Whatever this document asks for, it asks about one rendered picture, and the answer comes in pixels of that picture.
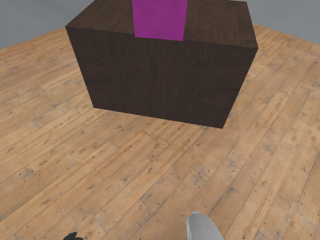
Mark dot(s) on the carton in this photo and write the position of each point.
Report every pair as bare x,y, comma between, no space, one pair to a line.
159,19

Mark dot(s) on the robot right thigh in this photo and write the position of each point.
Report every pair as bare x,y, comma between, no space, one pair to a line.
200,227

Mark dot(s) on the pedestal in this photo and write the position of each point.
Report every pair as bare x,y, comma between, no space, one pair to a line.
194,81

